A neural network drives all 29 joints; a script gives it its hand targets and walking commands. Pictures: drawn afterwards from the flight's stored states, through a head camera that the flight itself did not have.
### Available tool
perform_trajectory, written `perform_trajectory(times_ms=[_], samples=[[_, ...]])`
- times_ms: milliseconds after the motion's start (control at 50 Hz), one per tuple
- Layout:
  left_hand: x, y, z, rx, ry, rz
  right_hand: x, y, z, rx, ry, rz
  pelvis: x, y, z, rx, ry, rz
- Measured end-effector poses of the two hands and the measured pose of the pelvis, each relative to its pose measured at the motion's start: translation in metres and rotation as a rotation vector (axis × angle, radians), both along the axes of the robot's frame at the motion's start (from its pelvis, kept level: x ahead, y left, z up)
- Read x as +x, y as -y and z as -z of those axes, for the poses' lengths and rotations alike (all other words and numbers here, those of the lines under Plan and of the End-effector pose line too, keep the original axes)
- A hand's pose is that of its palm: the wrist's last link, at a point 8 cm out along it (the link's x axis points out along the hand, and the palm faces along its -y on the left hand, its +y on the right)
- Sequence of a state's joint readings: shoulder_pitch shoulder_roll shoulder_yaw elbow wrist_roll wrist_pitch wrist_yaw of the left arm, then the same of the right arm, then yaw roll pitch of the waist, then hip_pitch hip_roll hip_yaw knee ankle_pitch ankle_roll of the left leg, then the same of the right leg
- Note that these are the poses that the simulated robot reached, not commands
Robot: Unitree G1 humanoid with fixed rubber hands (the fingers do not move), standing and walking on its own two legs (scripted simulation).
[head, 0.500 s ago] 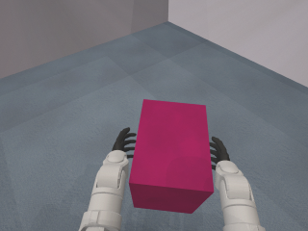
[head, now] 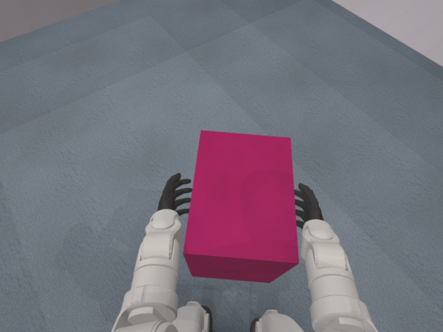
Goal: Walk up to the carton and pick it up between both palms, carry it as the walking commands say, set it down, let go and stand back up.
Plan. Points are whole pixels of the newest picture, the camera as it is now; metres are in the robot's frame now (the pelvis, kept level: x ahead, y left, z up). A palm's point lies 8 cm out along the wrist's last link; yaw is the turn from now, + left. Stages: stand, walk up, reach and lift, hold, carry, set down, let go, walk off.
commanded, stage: set down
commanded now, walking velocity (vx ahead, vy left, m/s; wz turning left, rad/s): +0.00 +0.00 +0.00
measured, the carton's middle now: (237, 212) +0.35 +0.00 -0.11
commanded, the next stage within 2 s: none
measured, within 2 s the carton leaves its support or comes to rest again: neither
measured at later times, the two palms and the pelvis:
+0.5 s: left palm (174, 216) +0.34 +0.14 -0.13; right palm (296, 221) +0.34 -0.13 -0.13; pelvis -0.03 -0.01 -0.07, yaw +1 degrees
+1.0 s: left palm (181, 217) +0.37 +0.14 -0.21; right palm (288, 221) +0.37 -0.13 -0.21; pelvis -0.05 +0.01 -0.13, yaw +0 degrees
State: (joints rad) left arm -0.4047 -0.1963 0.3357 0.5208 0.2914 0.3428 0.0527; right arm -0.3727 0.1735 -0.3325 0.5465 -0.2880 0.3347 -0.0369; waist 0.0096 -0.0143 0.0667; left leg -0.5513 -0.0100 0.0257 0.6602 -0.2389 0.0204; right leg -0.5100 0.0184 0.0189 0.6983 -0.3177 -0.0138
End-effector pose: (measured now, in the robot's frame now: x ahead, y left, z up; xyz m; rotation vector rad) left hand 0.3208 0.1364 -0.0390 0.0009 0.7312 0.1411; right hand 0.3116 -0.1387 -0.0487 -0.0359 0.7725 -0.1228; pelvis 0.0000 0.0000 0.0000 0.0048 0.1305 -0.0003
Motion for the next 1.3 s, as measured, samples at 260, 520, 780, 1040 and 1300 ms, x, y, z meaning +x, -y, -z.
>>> perform_trajectory(times_ms=[260, 520, 780, 1040, 1300], samples=[[0.011, 0.000, 0.050, -0.002, 0.081, -0.005, 0.015, 0.001, 0.048, -0.008, 0.077, -0.009, -0.022, 0.011, 0.035, 0.000, -0.151, -0.005], [0.025, -0.007, 0.091, -0.004, 0.074, -0.010, 0.031, -0.006, 0.086, -0.020, 0.070, -0.021, -0.035, 0.012, 0.071, -0.024, -0.233, -0.022], [0.045, -0.006, 0.135, 0.008, 0.085, 0.008, 0.048, -0.005, 0.131, -0.032, 0.081, -0.021, -0.043, -0.003, 0.108, -0.032, -0.313, -0.010], [0.053, -0.006, 0.182, 0.006, 0.076, -0.007, 0.063, -0.005, 0.173, -0.033, 0.073, -0.034, -0.052, -0.010, 0.139, -0.037, -0.378, -0.015], [0.071, -0.004, 0.221, 0.018, 0.084, -0.019, 0.084, -0.003, 0.215, -0.020, 0.082, -0.045, -0.062, -0.003, 0.170, -0.033, -0.417, -0.017]])
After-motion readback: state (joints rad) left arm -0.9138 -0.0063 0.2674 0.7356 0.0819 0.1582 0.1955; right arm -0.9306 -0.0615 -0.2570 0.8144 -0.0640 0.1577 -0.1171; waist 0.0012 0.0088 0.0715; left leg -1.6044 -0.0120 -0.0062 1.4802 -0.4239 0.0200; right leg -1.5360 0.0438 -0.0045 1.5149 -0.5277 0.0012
